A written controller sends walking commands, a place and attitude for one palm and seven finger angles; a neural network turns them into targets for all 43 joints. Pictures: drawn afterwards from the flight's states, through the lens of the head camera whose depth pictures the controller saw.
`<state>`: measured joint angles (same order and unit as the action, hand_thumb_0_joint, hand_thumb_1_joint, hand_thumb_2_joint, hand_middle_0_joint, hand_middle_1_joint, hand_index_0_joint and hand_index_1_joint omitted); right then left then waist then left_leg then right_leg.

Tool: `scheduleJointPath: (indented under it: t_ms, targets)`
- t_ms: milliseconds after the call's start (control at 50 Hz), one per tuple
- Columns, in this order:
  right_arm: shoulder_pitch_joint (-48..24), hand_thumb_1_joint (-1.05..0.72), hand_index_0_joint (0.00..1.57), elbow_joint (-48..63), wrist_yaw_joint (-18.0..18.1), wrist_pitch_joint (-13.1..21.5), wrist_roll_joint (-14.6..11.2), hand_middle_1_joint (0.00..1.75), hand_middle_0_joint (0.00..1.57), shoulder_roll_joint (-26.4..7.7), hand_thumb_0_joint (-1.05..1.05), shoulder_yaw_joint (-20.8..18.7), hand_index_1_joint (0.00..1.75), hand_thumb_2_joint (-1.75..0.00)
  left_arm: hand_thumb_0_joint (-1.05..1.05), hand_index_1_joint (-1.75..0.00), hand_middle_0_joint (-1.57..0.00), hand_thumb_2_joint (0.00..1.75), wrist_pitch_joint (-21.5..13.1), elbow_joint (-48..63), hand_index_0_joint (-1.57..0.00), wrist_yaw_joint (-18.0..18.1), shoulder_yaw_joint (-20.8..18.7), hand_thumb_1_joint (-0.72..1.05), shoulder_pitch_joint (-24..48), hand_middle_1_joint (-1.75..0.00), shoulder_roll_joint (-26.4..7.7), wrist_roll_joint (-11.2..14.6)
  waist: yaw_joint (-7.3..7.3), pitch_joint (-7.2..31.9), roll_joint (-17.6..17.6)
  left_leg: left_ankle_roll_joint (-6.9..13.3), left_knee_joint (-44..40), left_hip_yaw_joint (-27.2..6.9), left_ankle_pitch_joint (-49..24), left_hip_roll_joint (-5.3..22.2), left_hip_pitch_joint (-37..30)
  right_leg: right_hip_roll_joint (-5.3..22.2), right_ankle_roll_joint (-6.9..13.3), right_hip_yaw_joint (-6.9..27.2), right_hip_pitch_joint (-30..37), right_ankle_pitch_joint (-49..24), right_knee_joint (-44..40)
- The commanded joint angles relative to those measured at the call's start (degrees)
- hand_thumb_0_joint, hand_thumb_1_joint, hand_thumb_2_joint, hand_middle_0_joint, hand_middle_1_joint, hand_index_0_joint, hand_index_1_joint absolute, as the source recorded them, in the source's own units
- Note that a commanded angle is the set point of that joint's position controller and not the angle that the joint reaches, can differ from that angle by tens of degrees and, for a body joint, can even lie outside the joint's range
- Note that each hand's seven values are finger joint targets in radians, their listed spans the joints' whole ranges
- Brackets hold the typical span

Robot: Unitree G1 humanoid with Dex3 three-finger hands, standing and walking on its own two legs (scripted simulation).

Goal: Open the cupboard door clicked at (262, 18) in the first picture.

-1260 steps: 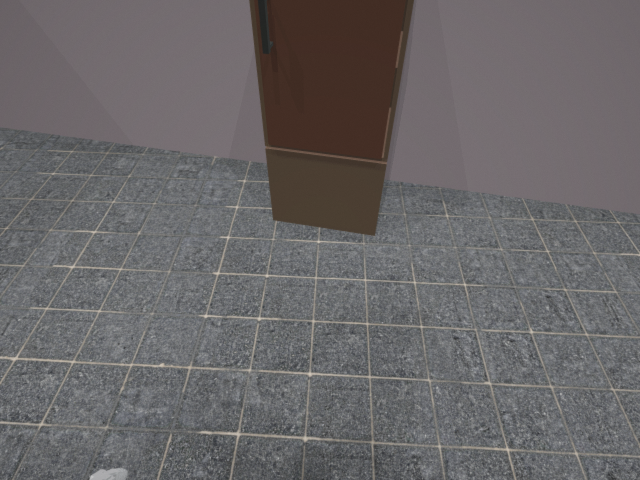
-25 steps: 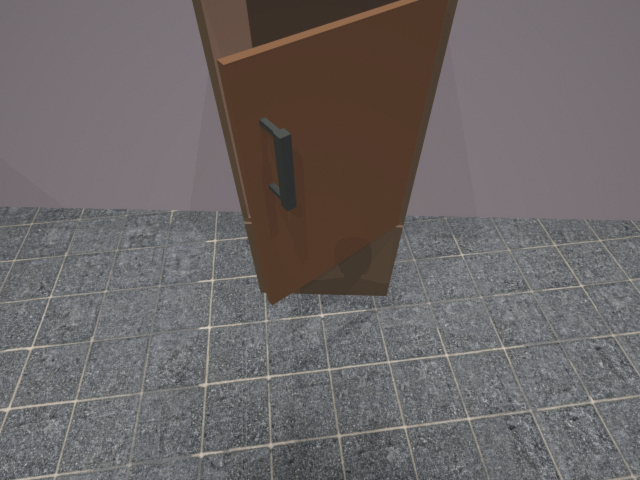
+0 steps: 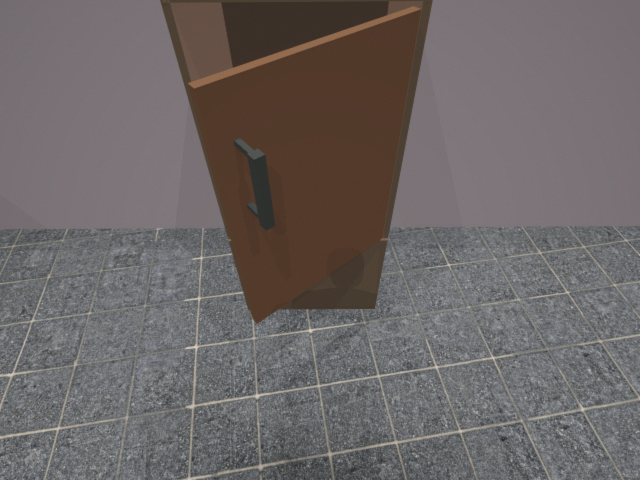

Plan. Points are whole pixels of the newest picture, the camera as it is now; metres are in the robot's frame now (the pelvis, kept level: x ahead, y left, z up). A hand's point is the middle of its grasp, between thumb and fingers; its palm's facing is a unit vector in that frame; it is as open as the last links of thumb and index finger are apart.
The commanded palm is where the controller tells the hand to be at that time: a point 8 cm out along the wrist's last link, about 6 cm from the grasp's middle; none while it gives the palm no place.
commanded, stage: look to check the result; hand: left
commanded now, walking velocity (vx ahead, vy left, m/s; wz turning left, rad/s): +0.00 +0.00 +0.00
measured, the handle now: (254, 186) +0.52 +0.13 +0.08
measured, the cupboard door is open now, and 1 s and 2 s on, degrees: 39 39 39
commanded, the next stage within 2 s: walk to a spot facing it in 0.52 s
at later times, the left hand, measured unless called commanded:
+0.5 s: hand out of the picture +0.05 +0.21 -0.16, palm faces +0.00 -0.95 -0.30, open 7.4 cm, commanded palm none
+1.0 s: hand out of the picture +0.07 +0.19 -0.18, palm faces -0.11 -0.96 -0.24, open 7.4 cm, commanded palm none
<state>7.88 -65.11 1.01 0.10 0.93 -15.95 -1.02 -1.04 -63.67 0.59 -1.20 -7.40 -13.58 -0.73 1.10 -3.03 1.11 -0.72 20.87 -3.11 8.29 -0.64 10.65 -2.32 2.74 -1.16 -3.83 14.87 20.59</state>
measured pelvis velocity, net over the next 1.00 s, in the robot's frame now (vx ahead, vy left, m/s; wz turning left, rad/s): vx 0.00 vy -0.01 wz -0.16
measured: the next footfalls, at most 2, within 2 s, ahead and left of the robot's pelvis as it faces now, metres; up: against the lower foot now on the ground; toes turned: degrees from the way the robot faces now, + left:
left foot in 1.54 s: +0.10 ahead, +0.12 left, +0.00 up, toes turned -29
right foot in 1.80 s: -0.02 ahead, -0.16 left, +0.00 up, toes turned -37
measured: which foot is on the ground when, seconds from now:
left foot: down 0.00-1.00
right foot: down 0.00-1.00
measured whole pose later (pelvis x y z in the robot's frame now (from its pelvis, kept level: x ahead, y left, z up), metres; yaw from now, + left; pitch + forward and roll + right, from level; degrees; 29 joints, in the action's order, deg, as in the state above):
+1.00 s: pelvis +0.00 -0.01 -0.01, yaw -9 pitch -1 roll +2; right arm 10.5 -58.9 2.6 -1.4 1.4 -11.5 -2.7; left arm 3.6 -59.0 -0.4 -3.8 -12.0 -12.0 -1.1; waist -0.7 -5.5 -0.6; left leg -1.0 30.7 5.5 15.5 2.8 14.4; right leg -3.7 2.1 3.2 -14.4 24.2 39.1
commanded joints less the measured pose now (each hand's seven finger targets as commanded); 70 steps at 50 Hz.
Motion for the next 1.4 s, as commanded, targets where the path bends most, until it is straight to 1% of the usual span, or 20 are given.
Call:
scheduleJointPath:
  t_ms: [0,620,640,680,780,860,900,920,940,980,1020,1040,1060,1080,1100,1120,1160,1200,1300,1380]
  targets:
    - [-0.5,-0.9,0.2,2.9,0.7,0.7,0.3,0.3,0.2,-8.0,0.0,-1.0,0.3,-0.9,0.0,-0.3,-0.2,0.9,-0.7,2.1,-0.2,0.9,-2.0,0.9,-1.2,-0.3,-11.0,0.3,-0.82,2.5,-0.2,2.3,-1.2,-4.4,-10.1,5.6,-3.4,8.7,0.5,6.1,-2.6,-12.7,-4.5]
    - [0.0,-0.9,0.2,2.6,1.2,0.4,0.0,0.3,0.2,-7.2,0.0,-0.8,0.3,-0.9,0.0,-0.3,-0.2,0.9,-0.7,1.1,-0.2,1.3,-1.6,0.9,-3.6,-0.3,-9.9,0.5,-0.72,2.6,-1.4,2.3,-0.7,-3.2,-12.2,5.9,-5.9,8.6,-0.5,6.0,-1.7,-18.6,-5.1]
    - [0.3,-0.9,0.2,2.6,1.3,0.4,0.1,0.3,0.2,-7.2,0.0,-0.9,0.3,-0.9,0.0,-0.3,-0.2,0.9,-0.6,1.2,-0.2,1.3,-1.7,0.9,-3.8,-0.3,-10.0,0.5,-0.7,3.0,-1.5,2.3,-0.3,-2.8,-12.5,6.2,-6.3,8.5,-0.4,6.5,-1.9,-19.5,-4.9]
    - [2.6,-0.9,0.2,2.5,1.5,-0.2,0.0,0.3,0.2,-3.4,0.0,-0.5,0.3,-0.9,0.0,-0.3,-0.2,0.9,0.3,1.4,-0.2,1.6,-1.6,0.9,-5.6,-0.3,-6.8,0.4,-0.57,3.3,-2.0,1.7,2.0,-0.8,-13.1,6.5,-6.0,8.4,-1.0,7.1,-2.4,-23.5,-3.2]
    - [4.3,-0.9,0.2,4.9,2.2,-1.3,0.1,0.3,0.2,-4.0,0.0,-2.2,0.3,-0.9,0.0,-0.3,-0.2,0.9,2.1,4.1,-0.2,1.2,-3.2,0.9,-6.4,-0.3,-7.5,0.1,-0.56,2.5,-2.8,1.4,6.8,2.1,-8.2,7.4,-2.4,8.1,0.6,10.6,-4.5,-25.0,2.0]
    - [5.1,-0.9,0.2,7.3,2.5,-1.5,0.5,0.3,0.2,-5.1,0.0,-3.2,0.3,-0.9,0.0,-0.3,-0.2,0.9,3.0,7.0,-0.2,0.5,-3.8,0.9,-5.5,-0.3,-6.7,-0.1,-0.21,0.8,2.0,3.4,4.8,-1.0,-5.1,11.1,-2.6,4.8,0.5,10.6,-11.7,-15.9,7.6]
    - [5.8,-0.9,0.2,8.2,2.6,-1.4,0.7,0.3,0.2,-6.4,0.0,-3.8,0.3,-0.9,0.0,-0.3,-0.2,0.9,3.3,8.2,-0.2,-0.1,-3.9,0.9,-5.4,-0.3,-5.6,-0.2,-0.32,1.0,6.5,6.5,1.0,-5.7,-1.7,15.7,-2.5,1.8,-0.4,8.2,-15.2,-6.1,14.4]
    - [5.9,-0.9,0.2,8.7,2.6,-1.2,0.8,0.3,0.2,-7.2,0.0,-4.0,0.3,-0.9,0.0,-0.3,-0.2,0.9,3.5,8.8,-0.2,-0.4,-4.0,0.9,-5.3,-0.3,-5.0,-0.2,-0.69,1.1,9.2,8.8,-1.7,-8.7,-2.5,19.2,-1.4,0.5,-0.9,5.9,-16.0,3.4,20.3]
    - [6.0,-0.9,0.2,9.2,2.5,-0.8,1.0,0.3,0.2,-7.5,0.0,-4.2,0.3,-0.9,0.0,-0.3,-0.2,0.9,3.7,9.5,-0.2,-0.7,-4.1,0.9,-5.1,-0.3,-4.3,-0.2,-0.87,1.9,11.4,11.0,-3.4,-9.9,-5.7,21.9,-1.0,0.5,-1.5,3.5,-16.3,13.0,26.1]
    - [4.4,-0.9,0.2,10.5,2.5,-0.5,1.1,0.3,0.2,-7.2,0.0,-4.2,0.3,-0.9,0.0,-0.3,-0.2,0.9,3.8,10.3,-0.2,-1.1,-4.4,0.9,-5.8,-0.3,-3.3,-0.1,-2.02,3.7,9.3,11.7,-1.4,-7.4,-10.5,23.1,0.4,2.8,-1.3,3.8,-14.1,16.2,27.8]
    - [1.2,-0.9,0.2,11.7,2.4,-0.8,1.0,0.3,0.2,-7.4,0.0,-4.4,0.3,-0.9,0.0,-0.3,-0.2,0.9,3.5,9.2,-0.2,-1.5,-4.7,0.9,-11.0,-0.3,-3.4,-0.2,-5.0,4.5,4.6,7.3,6.9,0.2,-8.4,18.3,6.3,2.8,-1.5,2.0,-5.3,5.8,15.4]
    - [-0.4,-0.9,0.2,12.9,2.2,-1.4,0.3,0.3,0.2,-5.3,0.0,-4.3,0.3,-0.9,0.0,-0.3,-0.2,0.9,2.9,8.6,-0.2,-1.1,-5.4,0.9,-13.6,-0.3,-6.6,-0.7,-6.19,2.1,-6.8,2.7,18.1,4.9,3.8,10.7,12.8,7.7,-0.1,12.0,-3.1,-4.4,1.4]
    - [-1.3,-0.9,0.2,14.7,1.5,-1.6,-0.2,0.3,0.2,-1.1,0.0,-3.9,0.3,-0.9,0.0,-0.3,-0.2,0.9,2.6,9.0,-0.2,-0.2,-6.5,0.9,-13.1,-0.3,-12.8,-1.3,-5.76,-0.4,-21.7,-1.7,33.2,9.9,23.8,1.1,22.4,21.7,4.9,31.8,-3.3,-13.7,-7.0]
    - [-1.3,-0.9,0.2,14.5,1.3,-2.3,0.1,0.3,0.2,-3.4,0.0,-4.2,0.3,-0.9,0.0,-0.3,-0.2,0.9,2.6,9.6,-0.2,0.3,-6.6,0.9,-12.7,-0.3,-12.7,-0.5,-5.93,0.5,-14.4,-1.3,41.8,2.6,24.3,2.5,21.2,22.5,7.8,32.1,-6.3,-12.2,-6.3]
    - [-2.3,-0.9,0.2,13.8,1.4,-2.4,0.0,0.3,0.2,-2.4,0.0,-4.4,0.3,-0.9,0.0,-0.3,-0.2,0.9,2.7,10.2,-0.2,0.7,-6.3,0.9,-9.1,-0.3,-10.9,-0.7,-3.79,-1.7,-11.2,-1.2,45.5,0.4,21.8,3.1,23.3,19.0,9.0,30.2,-7.3,-14.8,-4.0]
    - [-1.8,-0.9,0.2,13.8,1.3,-2.2,0.0,0.3,0.2,-2.1,0.0,-4.2,0.3,-0.9,0.0,-0.3,-0.2,0.9,2.4,10.9,-0.2,0.9,-5.8,0.9,-7.0,-0.3,-9.1,-0.6,-2.58,-1.5,-9.5,-1.5,46.6,0.2,19.4,4.0,23.9,17.6,10.2,27.4,-6.2,-19.1,-1.8]
    - [-1.3,-0.9,0.2,13.5,1.0,-2.2,0.1,0.3,0.2,-0.7,0.0,-3.9,0.3,-0.9,0.0,-0.3,-0.2,0.9,1.9,11.2,-0.2,1.0,-5.5,0.9,-7.1,-0.3,-8.3,-0.4,-2.03,1.7,-6.8,-2.3,44.9,1.1,16.3,3.8,22.0,14.9,9.3,23.2,-4.3,-25.1,0.3]
    - [-1.3,-0.9,0.2,13.8,1.0,-2.1,-0.2,0.3,0.2,0.0,0.0,-3.7,0.3,-0.9,0.0,-0.3,-0.2,0.9,1.7,11.2,-0.2,1.3,-5.7,0.9,-8.5,-0.3,-8.4,-0.6,-2.46,4.6,-6.7,-2.6,40.4,1.9,16.5,3.3,20.7,13.9,8.8,22.8,-0.3,-29.0,1.3]
    - [-4.4,-0.9,0.2,15.7,1.3,-1.9,-0.5,0.3,0.2,0.1,0.0,-3.7,0.3,-0.9,0.0,-0.3,-0.2,0.9,2.0,10.8,-0.2,1.2,-6.1,0.9,-11.3,-0.3,-9.3,-0.7,-3.88,4.8,-8.2,-2.7,33.6,2.0,16.8,1.7,20.2,12.6,8.5,26.0,2.7,-33.7,2.1]
    - [-5.0,-0.9,0.2,17.1,1.5,-1.3,-1.1,0.3,0.2,-0.1,0.0,-3.6,0.3,-0.9,0.0,-0.3,-0.2,0.9,2.2,11.8,-0.2,1.3,-6.6,0.9,-10.2,-0.3,-9.6,-1.0,-3.63,5.8,-9.7,-2.1,25.8,0.9,18.5,1.2,16.5,12.4,8.9,29.4,2.0,-35.5,3.8]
